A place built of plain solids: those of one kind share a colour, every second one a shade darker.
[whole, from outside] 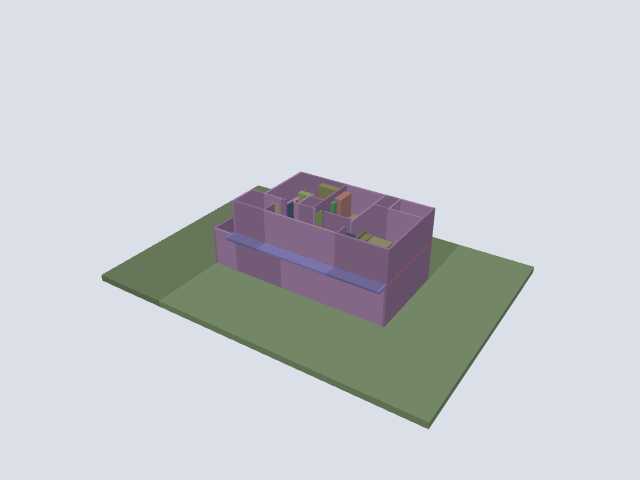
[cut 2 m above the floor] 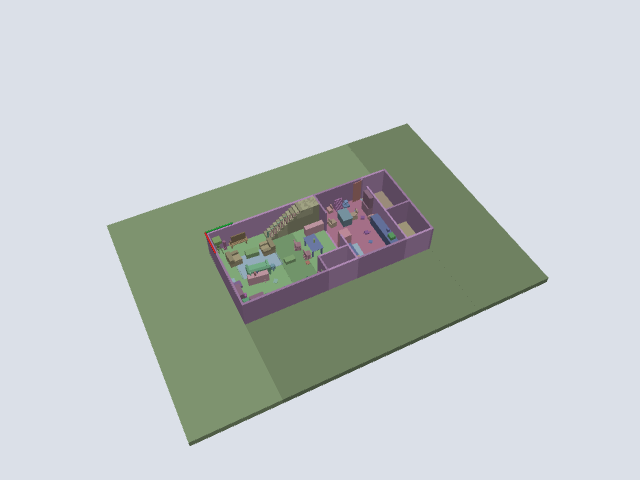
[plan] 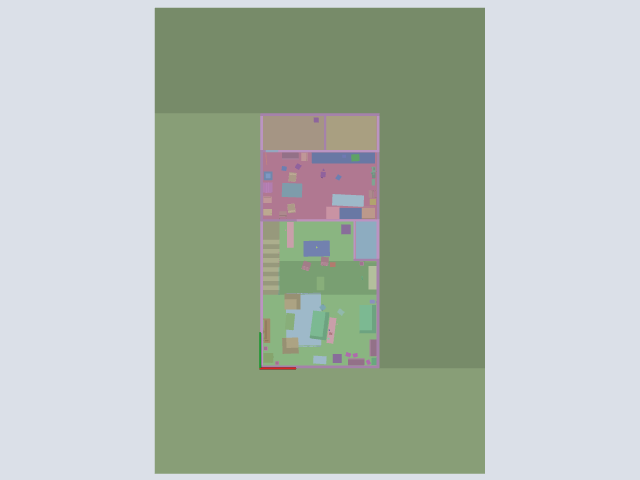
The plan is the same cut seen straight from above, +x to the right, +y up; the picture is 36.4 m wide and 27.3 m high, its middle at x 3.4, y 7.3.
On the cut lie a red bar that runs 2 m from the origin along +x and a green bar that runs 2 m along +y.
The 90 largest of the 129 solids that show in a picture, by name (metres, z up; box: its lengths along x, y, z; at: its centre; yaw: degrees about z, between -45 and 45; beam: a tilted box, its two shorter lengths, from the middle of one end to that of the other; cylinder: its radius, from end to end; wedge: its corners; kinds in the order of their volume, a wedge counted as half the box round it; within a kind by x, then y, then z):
{
 "under_1": {"box": [6.0, 14.51, 0.5], "at": [-3.0, 7.25, -0.48]},
 "under_2": {"box": [18.78, 6.0, 0.5], "at": [3.39, -3.0, -0.48]},
 "under_3": {"box": [18.78, 6.0, 0.5], "at": [3.39, 17.51, -0.48]},
 "under_4": {"box": [6.0, 14.51, 0.5], "at": [9.78, 7.25, -0.48]},
 "wall_1": {"box": [0.16, 3.6, 2.53], "at": [0.08, 1.96, 4.39]},
 "wall_2": {"box": [0.16, 8.19, 3.12], "at": [0.08, 4.25, 1.26]},
 "wall_3": {"box": [0.16, 5.75, 2.53], "at": [0.08, 6.76, 4.39]},
 "wall_4": {"box": [0.16, 3.81, 3.12], "at": [0.08, 10.38, 1.26]},
 "wall_5": {"box": [0.16, 2.52, 2.53], "at": [0.08, 11.03, 4.39]},
 "wall_6": {"box": [0.16, 1.93, 3.12], "at": [0.08, 13.38, 1.26]},
 "wall_7": {"box": [1.16, 0.13, 2.53], "at": [0.58, 3.83, 4.39]},
 "wall_8": {"box": [1.26, 0.13, 2.53], "at": [0.63, 9.71, 4.39]},
 "wall_9": {"box": [2.08, 0.13, 3.12], "at": [1.04, 8.41, 1.26]},
 "wall_10": {"box": [2.28, 0.16, 2.53], "at": [1.14, 12.37, 4.39]},
 "wall_11": {"box": [0.13, 2.24, 2.53], "at": [2.19, 5.01, 4.39]},
 "wall_12": {"box": [0.13, 1.09, 2.53], "at": [2.19, 7.67, 4.39]},
 "wall_13": {"box": [0.13, 1.34, 2.53], "at": [2.19, 10.44, 4.39]},
 "wall_14": {"box": [0.16, 1.02, 2.53], "at": [2.2, 11.78, 4.39]},
 "wall_15": {"box": [1.56, 0.13, 2.53], "at": [2.9, 8.29, 4.39]},
 "wall_16": {"box": [6.78, 0.16, 5.95], "at": [3.39, 0.08, 2.68]},
 "wall_17": {"box": [6.78, 0.16, 3.12], "at": [3.39, 14.43, 1.26]},
 "wall_18": {"box": [0.13, 1.09, 2.53], "at": [3.62, 7.67, 4.39]},
 "wall_19": {"box": [0.13, 1.93, 3.12], "at": [3.69, 13.38, 1.26]},
 "wall_20": {"box": [5.76, 0.13, 3.12], "at": [3.9, 12.36, 1.26]},
 "wall_21": {"box": [4.91, 0.13, 2.53], "at": [4.33, 3.83, 4.39]},
 "wall_22": {"box": [4.66, 0.13, 2.53], "at": [4.45, 7.07, 4.39]},
 "wall_23": {"box": [4.66, 0.16, 2.53], "at": [4.45, 11.19, 4.39]},
 "wall_24": {"box": [0.13, 2.4, 2.53], "at": [4.96, 1.36, 4.39]},
 "wall_25": {"box": [0.13, 1.07, 2.53], "at": [4.96, 3.23, 4.39]},
 "wall_26": {"box": [0.13, 2.12, 3.12], "at": [5.38, 7.29, 1.26]},
 "wall_27": {"box": [2.44, 0.13, 3.12], "at": [5.56, 8.41, 1.26]},
 "wall_28": {"box": [1.88, 0.13, 2.53], "at": [5.84, 2.62, 4.39]},
 "wall_29": {"box": [1.47, 0.13, 3.12], "at": [6.04, 6.17, 1.26]},
 "wall_30": {"box": [0.16, 2.4, 2.53], "at": [6.7, 1.36, 4.39]},
 "wall_31": {"box": [0.16, 5.94, 3.12], "at": [6.7, 3.13, 1.26]},
 "wall_32": {"box": [0.16, 1.07, 2.53], "at": [6.7, 3.23, 4.39]},
 "wall_33": {"box": [0.16, 3.11, 2.53], "at": [6.7, 5.45, 4.39]},
 "wall_34": {"box": [0.16, 2.12, 3.12], "at": [6.7, 7.29, 1.26]},
 "wall_35": {"box": [0.16, 3.98, 2.53], "at": [6.7, 9.12, 4.39]},
 "wall_36": {"box": [0.16, 3.81, 3.12], "at": [6.7, 10.38, 1.26]},
 "wall_37": {"box": [0.16, 1.93, 3.12], "at": [6.7, 13.38, 1.26]},
 "stair_1": {"box": [0.94, 4.16, 0.48], "at": [0.63, 6.27, -0.06]},
 "stair_2": {"box": [0.94, 3.9, 0.67], "at": [0.63, 6.4, 0.03]},
 "stair_3": {"box": [0.94, 3.64, 0.85], "at": [0.63, 6.53, 0.13]},
 "stair_4": {"box": [0.94, 3.38, 1.03], "at": [0.63, 6.66, 0.22]},
 "stair_5": {"box": [0.94, 3.12, 1.22], "at": [0.63, 6.79, 0.31]},
 "stair_6": {"box": [0.94, 2.86, 1.4], "at": [0.63, 6.92, 0.4]},
 "stair_7": {"box": [0.94, 2.6, 1.58], "at": [0.63, 7.05, 0.49]},
 "stair_8": {"box": [0.94, 2.34, 1.77], "at": [0.63, 7.18, 0.58]},
 "stair_9": {"box": [0.94, 2.08, 1.95], "at": [0.63, 7.31, 0.68]},
 "stair_10": {"box": [0.94, 1.82, 2.13], "at": [0.63, 7.44, 0.77]},
 "stair_11": {"box": [0.94, 1.56, 2.32], "at": [0.63, 7.57, 0.86]},
 "stair_12": {"box": [0.94, 1.3, 2.5], "at": [0.63, 7.7, 0.95]},
 "stair_13": {"box": [0.94, 1.04, 2.69], "at": [0.63, 7.83, 1.04]},
 "stair_14": {"box": [0.94, 0.78, 2.87], "at": [0.63, 7.96, 1.13]},
 "stair_15": {"box": [0.94, 0.52, 3.05], "at": [0.63, 8.09, 1.23]},
 "floor_living_1": {"box": [4.21, 2.25, 0.68], "at": [3.21, 7.22, -0.34]},
 "floor_living_2": {"box": [6.46, 4.03, 0.68], "at": [3.39, 2.17, -0.34]},
 "floor_living_3": {"box": [5.52, 1.91, 0.68], "at": [3.86, 5.14, -0.34]},
 "floor_kitchen_1": {"box": [6.46, 3.81, 0.68], "at": [3.39, 10.38, -0.34]},
 "floor_service_1": {"box": [3.47, 1.93, 0.5], "at": [1.9, 13.38, -0.43]},
 "floor_store_1": {"box": [2.86, 1.93, 0.5], "at": [5.19, 13.38, -0.43]},
 "fixture_wardrobe_bedroom_1": {"box": [0.58, 1.74, 2.2], "at": [6.33, 8.3, 4.17]},
 "upper_floor_next_1": {"box": [1.0, 3.6, 0.16], "at": [-0.5, 1.96, 3.04]},
 "upper_floor_next_2": {"box": [1.0, 5.75, 0.16], "at": [-0.5, 6.76, 3.04]},
 "upper_floor_next_3": {"box": [1.0, 2.52, 0.16], "at": [-0.5, 11.03, 3.04]},
 "fixture_wardrobe_middle_1": {"box": [1.45, 0.58, 2.2], "at": [5.6, 6.71, 4.17]},
 "floor_lavabo_1": {"box": [1.18, 2.12, 0.68], "at": [6.03, 7.29, -0.34]},
 "counter_run_1": {"box": [3.6, 0.61, 0.78], "at": [4.73, 11.97, 0.49]},
 "china_cabinet_1": {"box": [0.95, 0.4, 0.83], "at": [1.72, 12.08, 0.41]},
 "china_cabinet_2": {"box": [0.95, 0.33, 1.07], "at": [1.72, 12.12, 1.36]},
 "china_cabinet_3": {"box": [0.95, 0.33, 1.07], "at": [5.46, 0.34, 1.36]},
 "china_cabinet_4": {"box": [0.33, 0.95, 1.07], "at": [6.45, 1.16, 1.36]},
 "double_bed_1": {"box": [1.55, 2.11, 0.4], "at": [3.1, 2.7, 3.62]},
 "sofa_1": {"box": [0.93, 1.6, 0.34], "at": [3.37, 2.44, 0.28], "yaw": -7.3},
 "sofa_2": {"box": [0.93, 1.6, 0.34], "at": [6.11, 2.8, 0.28]},
 "fridge_1": {"box": [0.75, 0.7, 1.72], "at": [4.13, 8.84, 0.86]},
 "cube_shelf_1": {"box": [0.39, 1.46, 0.76], "at": [1.72, 7.6, 0.38]},
 "cube_shelf_2": {"box": [0.39, 1.46, 0.76], "at": [4.05, 2.15, 0.38], "yaw": -7.3},
 "chest_drawers_1": {"box": [0.5, 1.24, 1.03], "at": [6.36, 10.47, 3.64]},
 "armchair_club_1": {"box": [0.92, 0.9, 0.35], "at": [1.72, 1.29, 0.24], "yaw": 1.9},
 "armchair_club_2": {"box": [0.92, 0.9, 0.35], "at": [1.84, 3.8, 0.24], "yaw": -0.1},
 "kitchen_table_1": {"box": [1.06, 0.71, 0.72], "at": [1.81, 10.13, 0.36], "yaw": -2.0},
 "rug_1": {"box": [2.0, 2.9, 0.08], "at": [2.47, 2.76, -0.03], "yaw": 0.3},
 "range_flat_1": {"box": [0.76, 0.65, 0.94], "at": [6.15, 8.81, 0.47]},
 "sideboard_1": {"box": [0.45, 1.35, 0.71], "at": [6.38, 5.16, 0.51]},
 "wall_band_1": {"box": [6.78, 0.16, 0.31], "at": [3.39, 0.08, 2.96]},
 "billy_1": {"box": [0.42, 0.28, 2.02], "at": [4.58, 6.85, 4.13]},
 "floor_gap_living_kitchen_1": {"box": [2.26, 0.13, 0.68], "at": [3.21, 8.41, -0.34]},
 "trunk_1": {"box": [0.5, 0.95, 0.42], "at": [1.69, 2.66, 0.21], "yaw": -5.2}
}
